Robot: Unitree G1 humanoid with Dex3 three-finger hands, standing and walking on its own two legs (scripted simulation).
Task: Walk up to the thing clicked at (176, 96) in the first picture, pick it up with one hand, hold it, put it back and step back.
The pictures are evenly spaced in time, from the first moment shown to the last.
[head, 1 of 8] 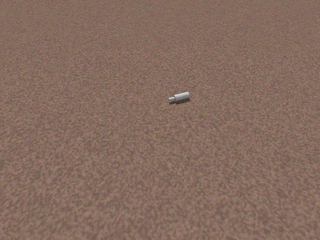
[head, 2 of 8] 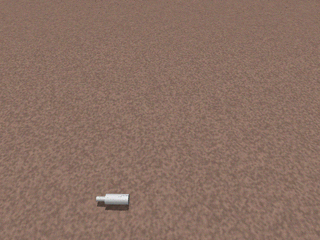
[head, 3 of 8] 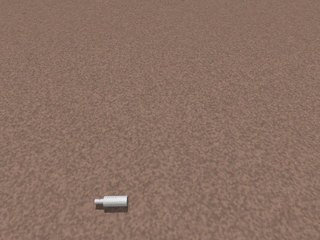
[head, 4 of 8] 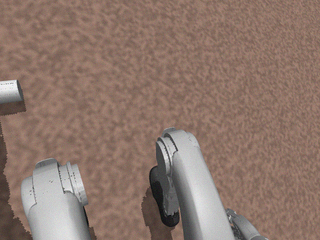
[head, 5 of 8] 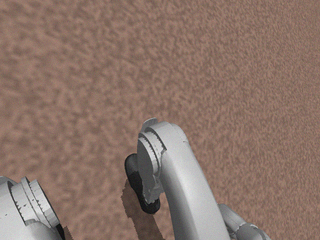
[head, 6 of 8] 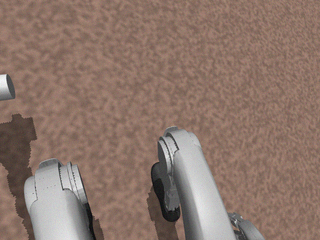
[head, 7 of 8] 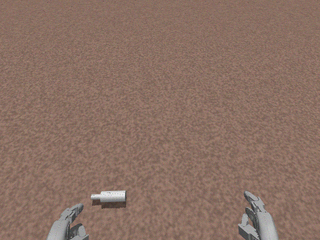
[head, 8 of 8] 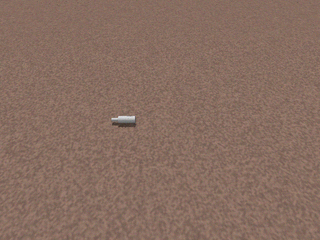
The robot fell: no
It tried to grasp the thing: yes
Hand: left
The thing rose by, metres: 0.68
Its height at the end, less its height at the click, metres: +0.00
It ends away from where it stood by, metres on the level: 0.00
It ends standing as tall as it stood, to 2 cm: yes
